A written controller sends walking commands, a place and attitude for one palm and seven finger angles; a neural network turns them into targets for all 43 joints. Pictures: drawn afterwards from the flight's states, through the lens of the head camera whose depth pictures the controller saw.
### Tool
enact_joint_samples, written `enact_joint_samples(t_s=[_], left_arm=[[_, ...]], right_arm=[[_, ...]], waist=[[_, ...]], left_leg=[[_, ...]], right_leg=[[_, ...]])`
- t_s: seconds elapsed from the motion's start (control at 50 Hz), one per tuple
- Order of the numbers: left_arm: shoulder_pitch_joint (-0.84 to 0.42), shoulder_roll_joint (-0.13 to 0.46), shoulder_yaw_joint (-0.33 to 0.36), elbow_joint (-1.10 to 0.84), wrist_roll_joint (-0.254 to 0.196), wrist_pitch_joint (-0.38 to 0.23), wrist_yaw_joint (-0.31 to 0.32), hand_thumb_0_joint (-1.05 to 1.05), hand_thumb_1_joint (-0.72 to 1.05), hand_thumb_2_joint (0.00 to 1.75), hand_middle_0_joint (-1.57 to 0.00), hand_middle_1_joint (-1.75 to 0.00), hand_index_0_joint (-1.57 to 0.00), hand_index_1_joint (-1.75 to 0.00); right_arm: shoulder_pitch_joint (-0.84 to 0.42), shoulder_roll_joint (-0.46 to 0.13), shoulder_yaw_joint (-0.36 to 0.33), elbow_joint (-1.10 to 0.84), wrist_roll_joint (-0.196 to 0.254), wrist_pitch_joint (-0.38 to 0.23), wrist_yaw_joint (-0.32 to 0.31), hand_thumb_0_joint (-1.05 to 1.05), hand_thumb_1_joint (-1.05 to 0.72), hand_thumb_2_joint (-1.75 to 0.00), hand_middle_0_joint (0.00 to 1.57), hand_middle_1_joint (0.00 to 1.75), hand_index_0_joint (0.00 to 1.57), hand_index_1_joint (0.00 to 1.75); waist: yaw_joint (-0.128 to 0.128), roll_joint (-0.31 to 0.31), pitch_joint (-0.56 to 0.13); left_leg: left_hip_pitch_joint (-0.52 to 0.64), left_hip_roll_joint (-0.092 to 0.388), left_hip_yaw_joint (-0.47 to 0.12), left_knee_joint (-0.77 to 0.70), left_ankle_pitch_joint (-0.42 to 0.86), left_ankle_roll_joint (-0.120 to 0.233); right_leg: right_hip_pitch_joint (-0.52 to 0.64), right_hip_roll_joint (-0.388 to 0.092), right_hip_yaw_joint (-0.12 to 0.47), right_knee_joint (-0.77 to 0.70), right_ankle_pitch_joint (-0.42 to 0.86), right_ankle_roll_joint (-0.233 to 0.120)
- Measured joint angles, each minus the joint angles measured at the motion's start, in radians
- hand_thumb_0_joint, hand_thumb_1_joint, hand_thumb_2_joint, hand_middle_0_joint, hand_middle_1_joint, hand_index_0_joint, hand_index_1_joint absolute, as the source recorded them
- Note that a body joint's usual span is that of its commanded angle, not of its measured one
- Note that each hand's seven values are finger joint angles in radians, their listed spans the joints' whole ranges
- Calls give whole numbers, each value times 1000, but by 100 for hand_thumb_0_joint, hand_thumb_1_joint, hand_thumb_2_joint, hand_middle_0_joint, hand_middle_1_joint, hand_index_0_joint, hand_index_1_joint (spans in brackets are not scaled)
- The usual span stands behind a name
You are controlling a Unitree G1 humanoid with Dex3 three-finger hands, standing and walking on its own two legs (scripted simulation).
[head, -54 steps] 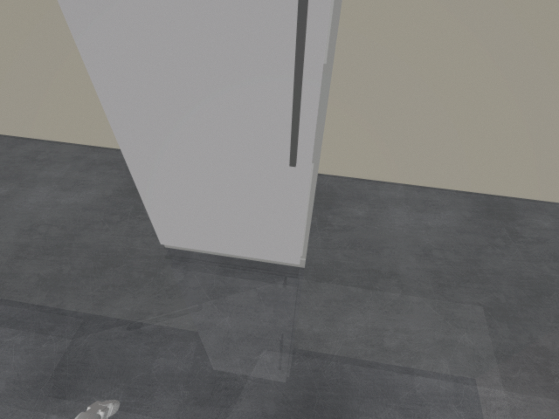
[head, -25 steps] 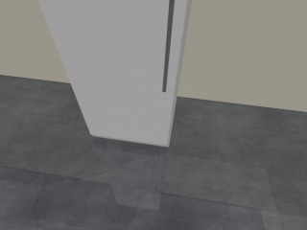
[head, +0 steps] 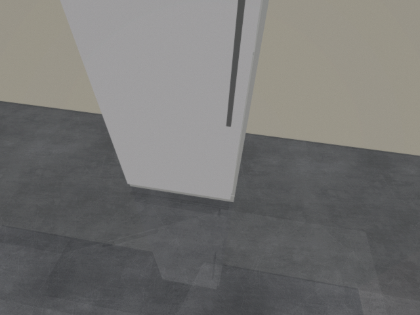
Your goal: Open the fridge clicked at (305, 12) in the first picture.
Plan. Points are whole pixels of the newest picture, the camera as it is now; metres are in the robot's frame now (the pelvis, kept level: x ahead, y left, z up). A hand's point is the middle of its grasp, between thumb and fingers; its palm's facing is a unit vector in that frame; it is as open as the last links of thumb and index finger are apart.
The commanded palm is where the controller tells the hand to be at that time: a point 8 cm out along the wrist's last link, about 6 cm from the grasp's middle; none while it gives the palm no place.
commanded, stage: look at it before walking up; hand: right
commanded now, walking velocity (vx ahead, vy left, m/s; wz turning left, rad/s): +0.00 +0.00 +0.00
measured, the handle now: (235, 58) +0.78 -0.02 +0.12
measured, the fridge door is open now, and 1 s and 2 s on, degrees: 0 0 0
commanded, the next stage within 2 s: turn to face it in 0.36 s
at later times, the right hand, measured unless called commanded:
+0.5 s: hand out of the picture +0.08 -0.25 -0.16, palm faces -0.03 +0.94 -0.33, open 7.4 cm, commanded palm none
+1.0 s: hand out of the picture +0.03 -0.17 -0.19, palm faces +0.02 +0.98 -0.21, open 7.3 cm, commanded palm none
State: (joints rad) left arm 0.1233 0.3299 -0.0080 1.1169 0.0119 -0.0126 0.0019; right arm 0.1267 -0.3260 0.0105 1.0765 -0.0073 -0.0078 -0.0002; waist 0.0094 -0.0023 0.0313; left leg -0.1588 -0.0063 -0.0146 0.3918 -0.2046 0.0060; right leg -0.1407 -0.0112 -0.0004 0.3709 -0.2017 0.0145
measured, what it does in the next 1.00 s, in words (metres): shifts its weight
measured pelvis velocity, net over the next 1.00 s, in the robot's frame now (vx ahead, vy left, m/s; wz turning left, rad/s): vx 0.06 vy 0.03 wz -0.01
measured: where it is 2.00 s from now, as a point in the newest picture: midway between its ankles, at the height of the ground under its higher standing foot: (188, 301)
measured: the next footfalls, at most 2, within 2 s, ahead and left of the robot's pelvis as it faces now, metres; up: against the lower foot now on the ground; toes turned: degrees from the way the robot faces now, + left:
right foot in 1.36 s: +0.30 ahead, -0.06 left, +0.00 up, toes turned -9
left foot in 1.80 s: +0.41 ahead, +0.23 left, +0.00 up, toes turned +8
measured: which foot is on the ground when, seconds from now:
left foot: down 0.00-1.00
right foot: down 0.00-0.98, up 1.00-1.00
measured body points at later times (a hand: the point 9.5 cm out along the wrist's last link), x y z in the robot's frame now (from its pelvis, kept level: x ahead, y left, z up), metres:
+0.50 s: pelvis +0.01 +0.00 +0.00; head +0.01 +0.00 +0.45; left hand +0.08 +0.29 -0.13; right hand +0.08 -0.30 -0.13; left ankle +0.01 +0.11 -0.75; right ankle +0.00 -0.13 -0.75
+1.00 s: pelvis +0.06 +0.03 -0.02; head +0.06 +0.03 +0.43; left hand +0.04 +0.26 -0.18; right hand +0.03 -0.22 -0.17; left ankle +0.01 +0.11 -0.75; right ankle +0.00 -0.12 -0.74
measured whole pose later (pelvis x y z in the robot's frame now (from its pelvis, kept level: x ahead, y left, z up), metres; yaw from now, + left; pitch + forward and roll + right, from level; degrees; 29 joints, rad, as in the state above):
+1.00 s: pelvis +0.06 +0.03 -0.02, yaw -1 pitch -1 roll +0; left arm 0.31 0.18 0.01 1.13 0.02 -0.01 0.01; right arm 0.35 -0.20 -0.02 1.11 -0.02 -0.01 0.02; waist 0.01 -0.02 0.01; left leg -0.17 -0.03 0.07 0.56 -0.38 0.04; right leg -0.19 -0.06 0.01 0.63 -0.41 0.02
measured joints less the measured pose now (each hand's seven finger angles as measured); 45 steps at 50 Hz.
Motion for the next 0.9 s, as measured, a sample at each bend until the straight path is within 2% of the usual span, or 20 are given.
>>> enact_joint_samples(t_s=[0.52, 0.68, 0.76, 0.9], left_arm=[[-14, 2, -1, 3, -2, 0, 1, 1, 91, 90, -20, -30, -20, -30], [-10, -2, 0, -8, -1, 6, 2, 1, 91, 90, -20, -30, -20, -30], [10, -32, -5, 0, 8, 17, 1, 1, 91, 90, -20, -30, -20, -30], [104, -123, 3, -4, 13, 7, -2, 1, 91, 90, -20, -30, -20, -30]], right_arm=[[9, -10, -1, 11, 0, -2, 0, 0, -91, -89, 20, 29, 20, 29], [1, -5, -4, -3, 1, 5, -7, 0, -91, -89, 20, 29, 20, 29], [33, 18, -1, 4, -4, 13, -9, 0, -91, -89, 20, 29, 20, 29], [162, 72, -12, 24, -14, 18, 15, 0, -91, -90, 20, 29, 20, 29]], waist=[[-5, 6, 8], [-2, 7, 8], [-7, 9, -18], [-10, 31, -44]], left_leg=[[18, 4, -1, -28, 7, -6], [9, 17, 17, -2, -10, -12], [2, 19, 17, 30, -37, -13], [-47, 23, 23, 169, -156, 4]], right_leg=[[13, 4, -1, -18, 2, -6], [-3, 16, 17, 6, -5, -9], [-7, 18, 16, 31, -28, -10], [-9, 10, -8, 100, -109, -3]])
